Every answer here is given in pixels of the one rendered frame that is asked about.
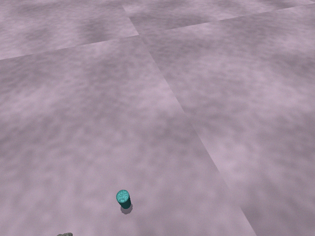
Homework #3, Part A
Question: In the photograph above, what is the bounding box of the cup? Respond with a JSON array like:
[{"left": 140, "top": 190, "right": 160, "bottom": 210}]
[{"left": 116, "top": 190, "right": 131, "bottom": 209}]

